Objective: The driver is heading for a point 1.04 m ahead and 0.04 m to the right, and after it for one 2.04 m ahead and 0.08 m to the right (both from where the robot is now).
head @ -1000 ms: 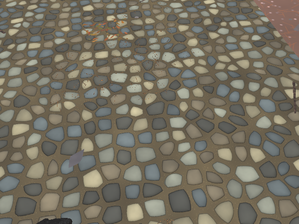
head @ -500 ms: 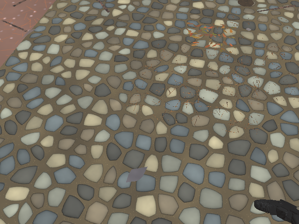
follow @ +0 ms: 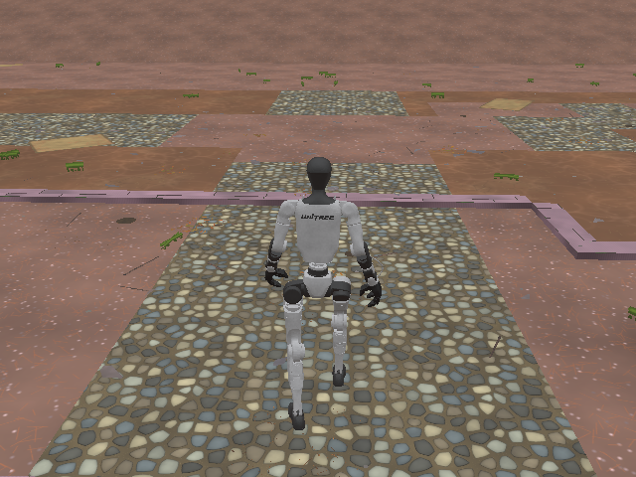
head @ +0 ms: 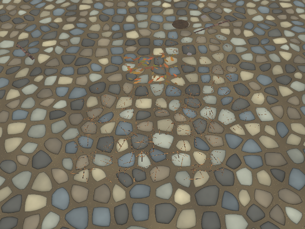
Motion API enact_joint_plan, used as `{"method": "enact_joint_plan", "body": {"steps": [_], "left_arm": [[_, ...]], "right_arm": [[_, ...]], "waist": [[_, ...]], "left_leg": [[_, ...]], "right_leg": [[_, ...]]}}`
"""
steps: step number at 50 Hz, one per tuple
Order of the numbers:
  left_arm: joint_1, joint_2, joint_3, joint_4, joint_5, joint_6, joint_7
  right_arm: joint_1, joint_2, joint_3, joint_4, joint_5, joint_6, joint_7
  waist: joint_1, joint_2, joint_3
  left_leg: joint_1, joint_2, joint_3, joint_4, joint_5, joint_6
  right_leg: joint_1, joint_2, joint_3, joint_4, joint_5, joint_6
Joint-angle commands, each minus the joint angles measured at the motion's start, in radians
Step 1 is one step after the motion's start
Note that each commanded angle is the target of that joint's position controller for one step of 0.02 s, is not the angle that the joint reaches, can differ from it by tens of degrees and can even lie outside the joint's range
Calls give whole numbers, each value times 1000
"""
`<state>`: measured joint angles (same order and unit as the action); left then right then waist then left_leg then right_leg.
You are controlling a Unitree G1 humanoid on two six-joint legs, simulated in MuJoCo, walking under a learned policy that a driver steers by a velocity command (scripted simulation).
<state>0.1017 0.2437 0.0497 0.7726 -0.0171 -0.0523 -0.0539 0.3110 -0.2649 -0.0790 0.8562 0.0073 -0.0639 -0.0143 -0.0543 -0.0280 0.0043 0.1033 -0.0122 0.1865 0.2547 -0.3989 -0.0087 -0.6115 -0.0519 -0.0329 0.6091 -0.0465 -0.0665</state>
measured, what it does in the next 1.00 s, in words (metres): walks ahead: right foot, then left foot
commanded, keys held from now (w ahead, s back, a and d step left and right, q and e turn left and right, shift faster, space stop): w+e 0.04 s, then e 0.08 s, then no key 0.88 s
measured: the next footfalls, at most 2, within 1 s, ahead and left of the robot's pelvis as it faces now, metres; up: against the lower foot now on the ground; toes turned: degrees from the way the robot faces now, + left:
right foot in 0.04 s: +0.20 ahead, -0.11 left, +0.00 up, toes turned -7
left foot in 0.50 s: +0.37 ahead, +0.08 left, +0.00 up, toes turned -11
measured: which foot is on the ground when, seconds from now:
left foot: down 0.00-0.04, up 0.06-0.48, down 0.50-1.00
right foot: up 0.00-0.02, down 0.04-1.00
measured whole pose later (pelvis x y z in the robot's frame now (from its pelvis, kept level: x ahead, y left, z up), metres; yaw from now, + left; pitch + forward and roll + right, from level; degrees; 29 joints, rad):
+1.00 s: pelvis +0.25 -0.01 +0.01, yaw -11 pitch -1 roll +0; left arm 0.26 0.23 0.04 0.91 0.01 0.02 0.03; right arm 0.09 -0.22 -0.05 0.87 0.00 -0.01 -0.01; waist 0.01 0.00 0.03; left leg -0.34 -0.02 0.01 0.55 -0.20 0.02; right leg -0.11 0.03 0.05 0.53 -0.41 -0.02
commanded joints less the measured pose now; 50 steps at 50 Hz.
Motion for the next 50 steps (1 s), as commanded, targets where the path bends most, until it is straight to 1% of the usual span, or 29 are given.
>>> {"method": "enact_joint_plan", "body": {"steps": [1, 2, 3, 4, 5, 6, 7, 8, 9, 10, 12, 15, 18, 21, 23, 24, 25, 26, 27, 28, 29, 30, 31, 32, 33, 35, 37, 39, 50], "left_arm": [[114, 158, 61, -60, -1, -10, -6], [280, 231, 95, -25, -2, -6, 9], [323, 351, 120, -25, -1, -5, 24], [327, 305, 98, -55, 7, -13, 22], [292, 248, 81, -63, 18, -16, 22], [226, 213, 71, -75, 10, -17, 24], [158, 176, 61, -87, 2, -11, 28], [118, 148, 50, -102, 10, -8, 33], [95, 141, 46, -111, 20, -6, 35], [85, 151, 48, -112, 24, -8, 36], [90, 176, 53, -101, 25, -13, 43], [90, 167, 47, -87, 14, 2, 59], [103, 160, 40, -71, 18, 18, 68], [110, 149, 31, -50, 25, 26, 65], [96, 137, 24, -41, 20, 28, 64], [84, 127, 18, -38, 13, 28, 65], [119, 112, 13, -32, 22, 22, 64], [195, 94, 9, -29, 47, 11, 61], [269, 67, 2, -3, 42, 10, 66], [228, 93, 3, -4, 39, 20, 68], [199, 103, 7, -10, 31, 36, 69], [183, 97, 7, -3, 26, 55, 71], [171, 110, 10, 2, 28, 72, 71], [154, 132, 16, 8, 28, 83, 71], [149, 124, 15, 10, 27, 86, 69], [154, 104, 11, 18, 29, 83, 70], [152, 100, 11, 29, 28, 74, 73], [158, 97, 12, 42, 27, 69, 76], [189, 87, 11, 114, 25, 53, 87]], "right_arm": [[-42, -201, -47, -54, 10, 17, -20], [-37, -184, -37, -65, 4, 15, -26], [56, -57, 4, -116, -31, -9, -12], [15, -78, 13, -120, -18, -50, 4], [-82, -135, -3, -146, 19, -69, 15], [-114, -130, 3, -157, 18, -76, 13], [-116, -135, -3, -143, -2, -69, 3], [-104, -147, -12, -141, -10, -52, -3], [-84, -142, -15, -140, -9, -31, -6], [-54, -122, -12, -134, -10, -15, -9], [-43, -96, -4, -131, -15, 2, -18], [-99, -73, 7, -141, -18, 9, -20], [-169, -77, 9, -151, -10, 5, -6], [-205, -91, 4, -159, -12, 0, 6], [-196, -98, -1, -159, -19, -8, 12], [-161, -96, -2, -147, -25, -14, 15], [-143, -128, -8, -142, -37, -21, 12], [-148, -175, -14, -154, -47, -22, 5], [-143, -121, 0, -144, -48, -11, 1], [-144, -57, 15, -139, -30, 2, 2], [-162, -49, 21, -135, -23, 12, 5], [-197, -64, 18, -139, -20, 21, 9], [-225, -85, 12, -147, -15, 23, 15], [-220, -93, 9, -151, -15, 21, 19], [-216, -101, 6, -144, -18, 19, 22], [-221, -87, 8, -132, -18, 15, 20], [-222, -71, 10, -121, -16, 17, 14], [-228, -69, 9, -110, -15, 21, 10], [-262, -64, 4, -28, -10, 49, -5]], "waist": [[128, 121, -79], [204, 65, -173], [127, -201, -276], [151, -165, -421], [175, -91, -336], [141, -22, -231], [99, 45, -152], [64, 30, -121], [39, 9, -111], [22, -4, -109], [13, -24, -115], [33, -49, -135], [72, -60, -136], [88, -65, -108], [71, -67, -90], [42, -58, -91], [48, -13, -109], [108, 87, -152], [119, 204, -217], [93, 224, -226], [92, 208, -209], [103, 182, -179], [97, 140, -134], [74, 84, -108], [69, 61, -99], [69, 69, -102], [63, 57, -104], [61, 40, -100], [59, 24, -18]], "left_leg": [[-21, 256, -2, 336, 1140, 95], [-205, 214, 8, 599, 973, 54], [-661, 33, -21, 1010, 192, -25], [-817, -63, -243, 1176, -220, -28], [-882, 1, -301, 1201, -162, -8], [-872, 43, -283, 1126, -89, 0], [-833, 84, -262, 1049, -45, -7], [-753, 110, -257, 999, -16, -12], [-695, 115, -253, 971, -1, -19], [-664, 111, -241, 935, 21, -30], [-652, 95, -224, 836, 95, -48], [-637, 88, -220, 646, 249, -60], [-596, 75, -222, 483, 375, -57], [-573, 64, -230, 388, 345, -39], [-533, 50, -222, 301, 315, -7], [-456, 43, -214, 197, 409, 14], [-345, 94, -269, 160, 697, 43], [-208, 201, -359, 225, 1014, 99], [-123, 279, -434, 255, 1051, 214], [-145, 299, -481, 232, 956, 252], [-180, 281, -481, 216, 821, 236], [-233, 240, -450, 218, 703, 197], [-299, 191, -395, 223, 601, 155], [-315, 145, -337, 237, 540, 119], [-306, 120, -307, 249, 508, 99], [-282, 109, -294, 259, 525, 94], [-255, 105, -287, 275, 573, 98], [-242, 101, -283, 281, 575, 103], [-232, 72, -270, 246, 423, 80]], "right_leg": [[231, 103, -87, -36, -93, -71], [527, 76, 14, -65, -47, -119], [910, -198, 521, -92, -29, -299], [1026, -306, 854, -245, 64, -381], [968, -270, 678, -235, 215, -320], [817, -228, 521, -217, 354, -281], [663, -192, 405, -224, 431, -246], [538, -170, 346, -247, 483, -229], [455, -150, 314, -269, 520, -224], [404, -137, 277, -282, 574, -225], [369, -114, 211, -291, 649, -217], [390, -79, 150, -280, 600, -174], [424, -82, 152, -271, 500, -150], [459, -114, 201, -236, 419, -148], [468, -121, 234, -178, 383, -133], [454, -100, 234, -138, 326, -104], [424, -47, 222, -95, 225, -57], [344, 33, 184, -34, 4, -13], [280, 69, 150, 14, -240, 40], [288, 56, 133, 22, -342, 67], [297, 42, 128, -8, -330, 73], [328, 36, 126, -73, -281, 69], [362, 38, 131, -130, -215, 57], [355, 40, 137, -140, -191, 32], [343, 38, 142, -142, -178, 13], [352, 28, 148, -148, -136, 11], [353, 26, 146, -143, -89, 20], [352, 25, 144, -143, -69, 26], [319, 18, 144, -197, -172, 31]]}}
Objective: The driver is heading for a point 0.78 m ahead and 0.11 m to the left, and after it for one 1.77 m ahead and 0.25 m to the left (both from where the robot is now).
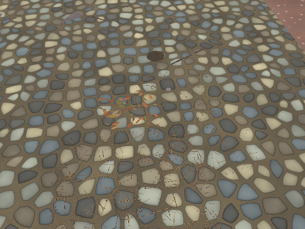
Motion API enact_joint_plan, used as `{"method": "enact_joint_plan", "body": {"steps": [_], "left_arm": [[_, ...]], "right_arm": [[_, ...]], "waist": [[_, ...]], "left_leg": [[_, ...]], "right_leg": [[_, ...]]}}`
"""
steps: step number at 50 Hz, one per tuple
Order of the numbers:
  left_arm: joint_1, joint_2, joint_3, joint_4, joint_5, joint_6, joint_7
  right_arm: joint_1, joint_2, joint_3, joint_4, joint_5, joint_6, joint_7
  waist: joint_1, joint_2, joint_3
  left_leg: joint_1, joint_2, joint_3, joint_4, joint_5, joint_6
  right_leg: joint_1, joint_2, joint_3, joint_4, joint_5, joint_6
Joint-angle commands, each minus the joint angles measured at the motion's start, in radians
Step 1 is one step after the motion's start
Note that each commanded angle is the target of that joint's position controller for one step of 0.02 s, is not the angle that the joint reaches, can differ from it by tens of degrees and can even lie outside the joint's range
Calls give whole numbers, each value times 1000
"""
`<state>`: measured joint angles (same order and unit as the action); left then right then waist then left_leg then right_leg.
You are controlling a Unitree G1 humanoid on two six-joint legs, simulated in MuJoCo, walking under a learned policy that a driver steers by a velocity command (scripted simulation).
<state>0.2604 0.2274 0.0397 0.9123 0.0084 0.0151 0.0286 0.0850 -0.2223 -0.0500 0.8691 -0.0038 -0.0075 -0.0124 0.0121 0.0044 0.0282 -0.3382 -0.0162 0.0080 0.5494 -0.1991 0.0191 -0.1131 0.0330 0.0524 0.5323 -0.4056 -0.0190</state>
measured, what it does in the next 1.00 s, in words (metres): walks ahead: right foot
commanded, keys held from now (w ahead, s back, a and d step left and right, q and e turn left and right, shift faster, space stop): no key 0.02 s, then w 0.74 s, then w+q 0.24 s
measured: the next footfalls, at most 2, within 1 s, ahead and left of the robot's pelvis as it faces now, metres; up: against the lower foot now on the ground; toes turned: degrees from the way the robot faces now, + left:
right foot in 0.78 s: +0.43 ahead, -0.13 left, +0.00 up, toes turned -2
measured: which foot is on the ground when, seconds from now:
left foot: down 0.00-0.80, up 0.82-1.00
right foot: down 0.00-0.26, up 0.28-0.76, down 0.78-1.00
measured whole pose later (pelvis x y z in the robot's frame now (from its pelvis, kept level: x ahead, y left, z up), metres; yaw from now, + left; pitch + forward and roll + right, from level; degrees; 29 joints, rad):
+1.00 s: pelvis +0.37 -0.04 +0.01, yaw +5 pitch +0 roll -2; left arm 0.24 0.23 0.06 0.93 0.01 -0.11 -0.02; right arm 0.24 -0.29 -0.07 0.94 0.04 -0.05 -0.01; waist 0.01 0.05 0.03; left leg -0.60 0.10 -0.06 1.13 -0.24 0.04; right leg -0.16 0.04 -0.13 0.32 -0.16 -0.06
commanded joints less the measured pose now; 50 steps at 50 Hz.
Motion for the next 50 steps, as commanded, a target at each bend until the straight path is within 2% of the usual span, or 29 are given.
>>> {"method": "enact_joint_plan", "body": {"steps": [1, 2, 4, 6, 8, 9, 11, 12, 13, 14, 15, 16, 17, 18, 20, 25, 32, 35, 37, 38, 39, 40, 41, 42, 43, 44, 45, 47, 50], "left_arm": [[32, 102, 20, -19, 0, -17, 5], [56, 98, 20, -4, -1, -18, 5], [63, 128, 29, 1, -12, -20, 8], [103, 157, 36, -1, -21, -38, 11], [83, 202, 51, 2, -28, -65, 14], [75, 190, 50, 2, -30, -76, 13], [56, 170, 46, 1, -37, -82, 4], [23, 166, 44, -9, -35, -81, -2], [-7, 151, 39, -28, -34, -85, -3], [-16, 100, 27, -59, -30, -96, -2], [-12, 103, 27, -74, -28, -109, -2], [-8, 137, 40, -71, -50, -116, -10], [-8, 133, 40, -62, -58, -119, -17], [-19, 126, 42, -61, -53, -119, -18], [-26, 122, 52, -60, -36, -107, -19], [-156, 87, 45, -108, -21, -93, -17], [-347, 74, 23, -170, -33, -104, -48], [-373, 96, 24, -194, -37, -113, -65], [-291, 138, 41, -179, -35, -117, -68], [-158, 172, 62, -141, -34, -116, -64], [35, 220, 85, -90, -31, -115, -53], [180, 326, 108, -64, -6, -112, -45], [198, 265, 87, -52, -10, -109, -50], [112, 200, 65, -61, -16, -113, -50], [22, 161, 52, -77, -16, -116, -47], [-49, 128, 41, -80, -11, -122, -51], [-94, 101, 33, -80, -3, -131, -54], [-112, 91, 33, -63, 4, -139, -57], [-83, 124, 42, -37, 12, -146, -43]], "right_arm": [[-37, -107, -25, -32, 1, -6, -9], [-23, -101, -24, -15, 2, -4, -10], [-27, -116, -31, -2, 13, -1, -14], [-78, -112, -29, -15, 23, -25, -10], [-108, -100, -26, -25, 33, -63, 4], [-93, -108, -28, -20, 31, -79, 12], [-17, -105, -32, 12, 36, -97, 27], [76, -117, -43, 53, 37, -99, 29], [188, -167, -64, 92, 31, -100, 29], [320, -258, -91, 125, 29, -100, 32], [382, -233, -73, 134, 19, -102, 41], [296, -173, -47, 119, 14, -108, 43], [219, -151, -37, 91, 12, -110, 43], [183, -141, -29, 80, 12, -109, 44], [174, -118, -14, 80, 4, -103, 40], [257, -173, -16, 105, 2, -90, 11], [342, -180, -17, 135, 17, -76, 3], [344, -192, -25, 142, 22, -65, 0], [316, -216, -34, 133, 21, -59, 0], [298, -213, -32, 128, 18, -53, 0], [297, -184, -20, 114, 10, -50, 0], [396, -73, 14, 90, -1, -63, 8], [415, -59, 21, 108, 26, -86, 13], [313, -175, -11, 83, 58, -101, 15], [237, -190, -17, 58, 65, -105, 12], [212, -174, -20, 55, 54, -99, 5], [231, -159, -28, 63, 42, -82, -1], [277, -104, -25, 76, 40, -52, 0], [221, -102, -32, 41, 37, -31, -4]], "waist": [[-7, -8, -38], [-4, -12, -50], [0, -48, 14], [31, -98, 96], [28, -172, 173], [17, -170, 170], [-25, -139, 130], [-68, -122, 85], [-112, -51, 31], [-141, 185, -36], [-149, 258, -87], [-94, 144, -17], [-62, 83, 21], [-47, 51, 45], [-28, 70, 40], [-59, 48, 58], [-106, 62, 98], [-83, 72, 97], [-22, 100, 31], [51, 101, -53], [131, 79, -178], [113, -148, -363], [111, -266, -461], [107, -178, -275], [78, -131, -157], [41, -79, -83], [2, -96, -50], [-32, -105, -27], [-39, -73, 17]], "left_leg": [[211, 75, -91, -52, 215, 51], [215, 60, -80, -54, 96, 49], [138, 12, -43, -19, -236, 44], [-27, -21, -6, 63, -299, 33], [-165, 4, 10, 152, -161, 38], [-191, 24, 0, 151, -162, 47], [-79, 19, 26, 32, -152, 63], [104, -7, 33, -27, -99, 70], [278, 30, -84, -84, -108, 101], [476, 196, -420, -219, -179, 207], [564, 358, -730, -359, -211, 292], [486, 379, -684, -351, -249, 271], [413, 341, -569, -363, -257, 238], [363, 309, -476, -385, -224, 212], [294, 240, -326, -418, -95, 172], [292, 217, -197, -459, 105, 186], [314, 234, -109, -446, 165, 174], [395, 276, -108, -391, 249, 158], [422, 278, -90, -281, 524, 137], [399, 242, -55, -123, 690, 115], [244, 190, -34, 118, 629, 82], [-133, 46, 12, 523, 174, 20], [-299, -40, -114, 730, -368, 14], [-391, 25, -156, 808, -328, 35], [-398, 83, -122, 787, -232, 48], [-352, 123, -108, 724, -153, 44], [-291, 154, -116, 666, -98, 42], [-217, 169, -115, 636, -58, 35], [-307, 168, -136, 568, 48, 17]], "right_leg": [[-181, -67, 57, -124, 179, -16], [-179, -63, 55, -144, 72, -23], [-221, -81, 95, -184, -195, -70], [-181, -172, 235, -277, -346, -139], [-98, -306, 388, -340, -263, -204], [-53, -324, 386, -318, -137, -211], [-35, -284, 295, -250, 50, -176], [-106, -228, 223, -188, 168, -142], [-207, -140, 124, -21, 329, -94], [-402, 3, -36, 324, 284, -11], [-565, 38, 28, 574, -139, 5], [-629, -29, 82, 686, -117, -24], [-630, -80, 72, 690, -20, -47], [-630, -117, 53, 651, 62, -55], [-560, -158, 25, 566, 162, -40], [-614, -161, -25, 330, 316, 32], [-541, -115, -56, 49, 464, 29], [-518, -104, -50, -7, 399, -12], [-367, -60, -81, -23, 341, -47], [-189, -27, -106, -32, 335, -75], [110, -76, -48, -8, 329, -117], [524, -354, 356, -23, 214, -245], [572, -467, 704, -223, 37, -313], [418, -430, 580, -258, -35, -250], [257, -393, 421, -284, -2, -207], [108, -351, 302, -325, 81, -182], [16, -310, 203, -358, 147, -157], [-84, -280, 92, -405, 223, -151], [-95, -278, -14, -439, 320, -164]]}}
